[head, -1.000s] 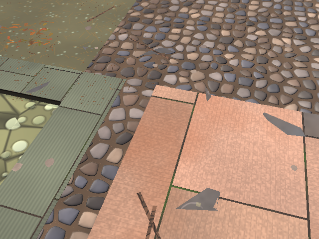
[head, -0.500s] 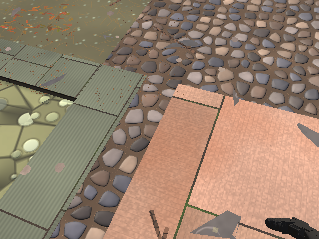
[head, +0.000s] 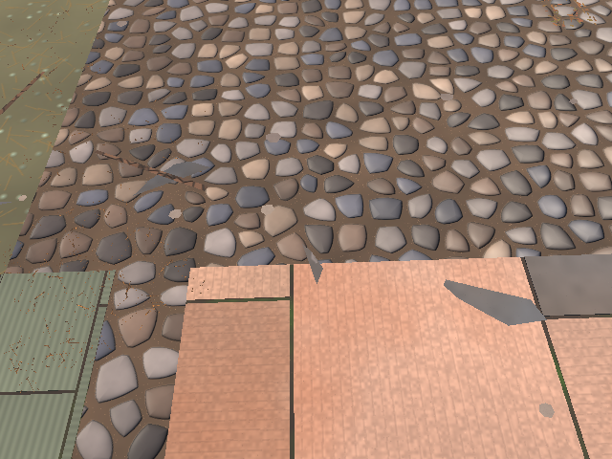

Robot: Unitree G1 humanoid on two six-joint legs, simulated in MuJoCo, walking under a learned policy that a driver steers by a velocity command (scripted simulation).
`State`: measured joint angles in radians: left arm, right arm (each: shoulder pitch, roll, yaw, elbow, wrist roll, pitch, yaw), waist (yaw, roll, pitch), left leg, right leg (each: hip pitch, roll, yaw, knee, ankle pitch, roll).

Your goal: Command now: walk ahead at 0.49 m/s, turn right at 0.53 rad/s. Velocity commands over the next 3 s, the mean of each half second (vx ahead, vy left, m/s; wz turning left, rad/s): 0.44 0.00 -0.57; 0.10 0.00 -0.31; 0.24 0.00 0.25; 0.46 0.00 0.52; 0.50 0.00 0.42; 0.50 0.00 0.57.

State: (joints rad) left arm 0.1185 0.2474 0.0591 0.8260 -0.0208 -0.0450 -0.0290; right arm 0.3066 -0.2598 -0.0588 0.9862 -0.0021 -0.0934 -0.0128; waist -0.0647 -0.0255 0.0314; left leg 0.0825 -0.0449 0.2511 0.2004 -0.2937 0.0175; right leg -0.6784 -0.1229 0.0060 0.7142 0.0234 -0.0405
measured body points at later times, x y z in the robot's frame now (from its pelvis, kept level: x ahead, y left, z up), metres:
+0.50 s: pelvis +0.29 -0.05 +0.01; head +0.32 -0.08 +0.45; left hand +0.42 +0.22 -0.10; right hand +0.44 -0.35 -0.08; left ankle +0.51 +0.05 -0.69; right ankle +0.21 -0.11 -0.74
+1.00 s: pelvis +0.40 -0.07 +0.00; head +0.41 -0.09 +0.45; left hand +0.63 +0.10 -0.10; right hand +0.39 -0.36 -0.13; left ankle +0.51 +0.01 -0.73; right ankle +0.35 -0.19 -0.74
